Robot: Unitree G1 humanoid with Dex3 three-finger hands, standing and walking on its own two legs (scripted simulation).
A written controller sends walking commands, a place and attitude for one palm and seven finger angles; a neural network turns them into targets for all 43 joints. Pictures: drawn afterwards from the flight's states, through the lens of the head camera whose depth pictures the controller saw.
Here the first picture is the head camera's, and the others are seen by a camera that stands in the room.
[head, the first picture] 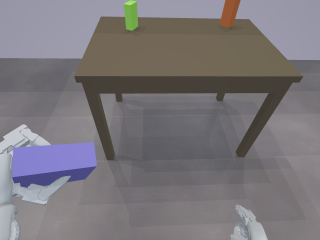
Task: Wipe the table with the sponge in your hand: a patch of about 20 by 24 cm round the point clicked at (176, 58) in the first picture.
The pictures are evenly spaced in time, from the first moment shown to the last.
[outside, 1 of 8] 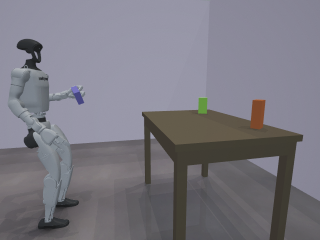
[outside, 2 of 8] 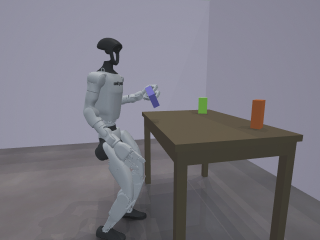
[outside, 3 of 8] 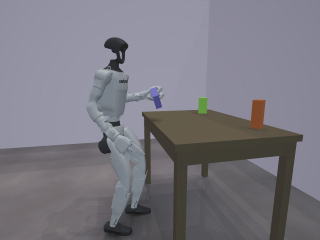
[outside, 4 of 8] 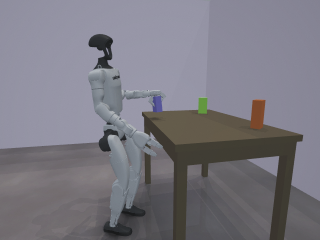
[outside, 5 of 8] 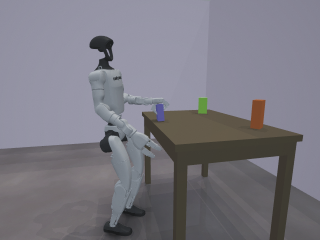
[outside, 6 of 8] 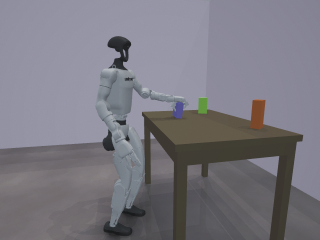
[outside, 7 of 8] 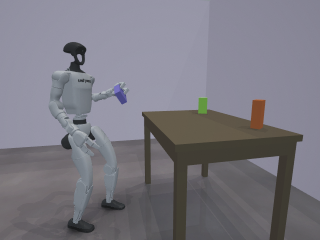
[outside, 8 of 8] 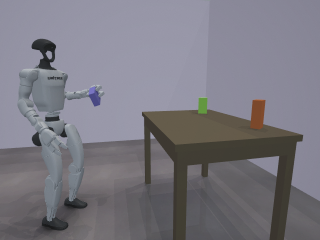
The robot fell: no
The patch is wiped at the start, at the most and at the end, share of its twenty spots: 0.00 1.00 1.00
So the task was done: yes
